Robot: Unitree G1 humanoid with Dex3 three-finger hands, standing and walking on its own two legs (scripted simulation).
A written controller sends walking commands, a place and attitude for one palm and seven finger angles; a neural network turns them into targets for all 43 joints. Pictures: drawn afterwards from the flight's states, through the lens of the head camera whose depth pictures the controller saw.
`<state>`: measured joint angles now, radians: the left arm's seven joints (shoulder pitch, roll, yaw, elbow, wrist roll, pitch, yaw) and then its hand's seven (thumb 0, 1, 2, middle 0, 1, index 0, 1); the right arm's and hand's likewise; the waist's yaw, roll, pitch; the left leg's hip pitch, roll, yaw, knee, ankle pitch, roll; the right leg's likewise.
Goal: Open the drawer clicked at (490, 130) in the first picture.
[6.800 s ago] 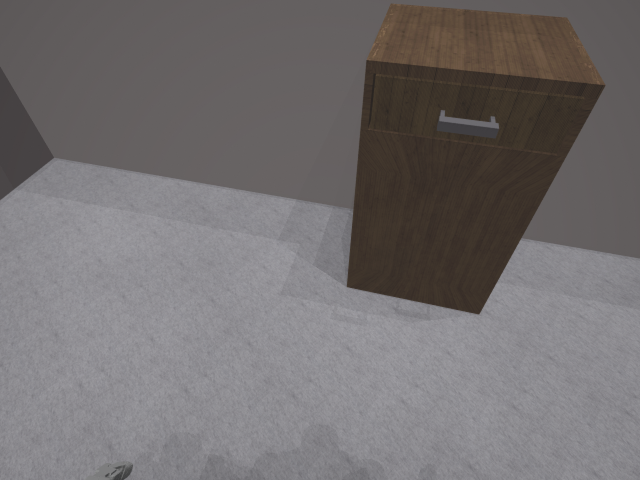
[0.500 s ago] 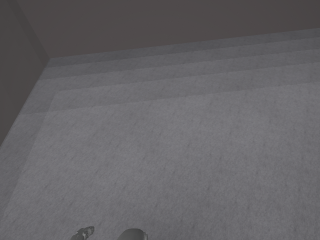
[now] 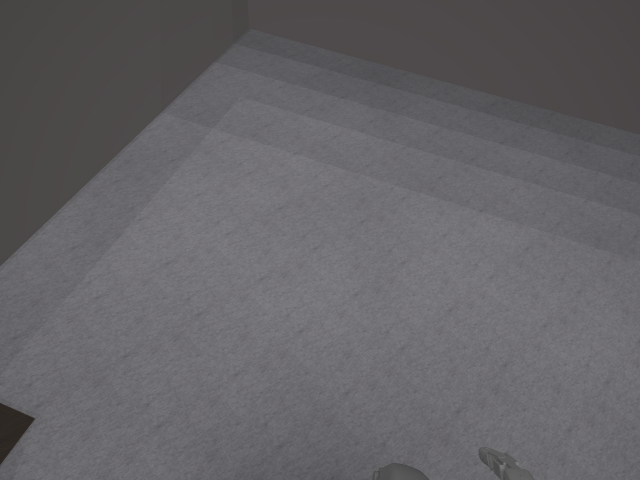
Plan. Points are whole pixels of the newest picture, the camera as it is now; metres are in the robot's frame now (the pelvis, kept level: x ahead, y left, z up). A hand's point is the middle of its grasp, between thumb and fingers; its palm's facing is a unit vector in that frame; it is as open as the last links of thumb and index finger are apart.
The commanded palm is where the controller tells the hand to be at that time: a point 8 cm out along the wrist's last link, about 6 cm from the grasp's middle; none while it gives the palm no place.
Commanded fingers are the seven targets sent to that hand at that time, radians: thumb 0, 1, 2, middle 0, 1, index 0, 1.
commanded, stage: turn to face it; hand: left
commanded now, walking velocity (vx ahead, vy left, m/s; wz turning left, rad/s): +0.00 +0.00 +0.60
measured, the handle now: out of the picture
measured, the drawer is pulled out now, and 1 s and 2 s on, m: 0.00 0.00 0.00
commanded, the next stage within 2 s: none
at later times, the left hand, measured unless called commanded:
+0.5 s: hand out of the picture +0.10 +0.17 -0.13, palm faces +0.25 -0.92 -0.29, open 7.4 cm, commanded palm none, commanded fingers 0.00 0.90 0.90 -0.20 -0.30 -0.20 -0.30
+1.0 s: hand out of the picture -0.14 +0.20 -0.19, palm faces +0.61 -0.75 -0.26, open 7.4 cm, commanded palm none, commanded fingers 0.00 0.90 0.90 -0.20 -0.30 -0.20 -0.30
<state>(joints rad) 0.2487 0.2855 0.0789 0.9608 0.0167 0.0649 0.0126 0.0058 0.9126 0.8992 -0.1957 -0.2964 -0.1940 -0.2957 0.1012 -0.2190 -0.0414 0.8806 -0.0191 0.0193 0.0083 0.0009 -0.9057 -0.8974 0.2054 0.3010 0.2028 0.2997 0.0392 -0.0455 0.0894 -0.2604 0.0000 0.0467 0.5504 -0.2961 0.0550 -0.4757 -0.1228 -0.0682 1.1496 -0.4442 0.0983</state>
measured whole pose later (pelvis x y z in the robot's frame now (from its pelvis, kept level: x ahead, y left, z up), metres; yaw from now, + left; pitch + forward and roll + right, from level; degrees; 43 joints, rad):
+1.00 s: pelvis -0.03 -0.01 -0.01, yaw +35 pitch -1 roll -1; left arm 0.25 0.30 0.08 0.95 0.02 0.08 0.02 0.01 0.91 0.90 -0.20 -0.30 -0.19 -0.30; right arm 0.13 -0.24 -0.05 0.88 -0.02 0.02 0.01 0.00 -0.91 -0.90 0.20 0.30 0.20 0.30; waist 0.03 -0.06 0.09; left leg -0.30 0.01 0.05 0.61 -0.31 0.05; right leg -0.43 -0.13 -0.10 1.10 -0.51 0.09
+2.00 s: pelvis -0.07 -0.03 -0.01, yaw +69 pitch +0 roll -1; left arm 0.27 0.28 0.07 0.98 0.01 0.08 0.02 0.00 0.91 0.90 -0.20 -0.30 -0.20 -0.30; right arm 0.15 -0.22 -0.05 0.91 -0.02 0.02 0.01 0.00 -0.91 -0.90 0.20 0.30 0.20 0.30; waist 0.03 -0.05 0.07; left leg -0.26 0.01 0.04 0.60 -0.34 0.03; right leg -0.41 -0.13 -0.08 1.02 -0.50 0.08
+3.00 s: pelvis -0.03 +0.13 -0.01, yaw +75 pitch -1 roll +0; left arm 0.50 0.08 0.02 1.20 0.01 -0.03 0.02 0.00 0.91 0.90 -0.20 -0.30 -0.20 -0.30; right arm 0.13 -0.13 -0.04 1.02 -0.03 -0.07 -0.01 0.00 -0.92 -0.90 0.20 0.30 0.20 0.30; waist 0.05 -0.02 0.06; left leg -0.35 0.06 0.15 0.64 -0.27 0.05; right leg -0.19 -0.05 -0.06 0.97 -0.51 -0.02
